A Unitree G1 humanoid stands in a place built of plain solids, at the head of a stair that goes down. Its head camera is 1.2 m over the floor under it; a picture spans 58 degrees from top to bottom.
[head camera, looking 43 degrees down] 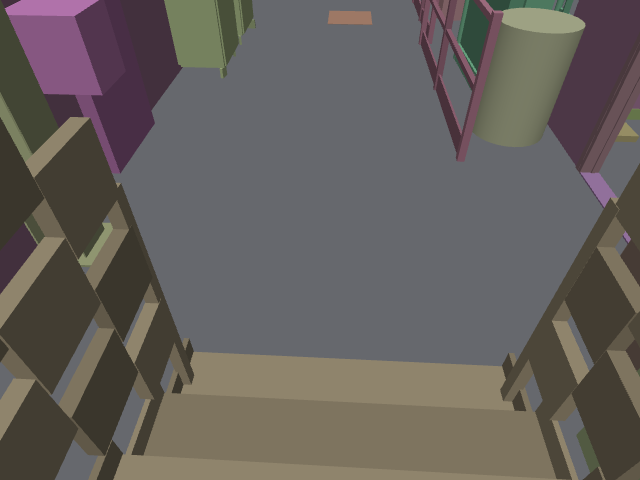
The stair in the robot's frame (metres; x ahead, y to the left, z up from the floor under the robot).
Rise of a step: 0.16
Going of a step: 0.28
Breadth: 1.40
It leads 3 degrees to the right of straight ahead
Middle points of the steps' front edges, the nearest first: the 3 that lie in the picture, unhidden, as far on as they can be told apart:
0.48 -0.08 -0.16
0.76 -0.10 -0.32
1.04 -0.11 -0.48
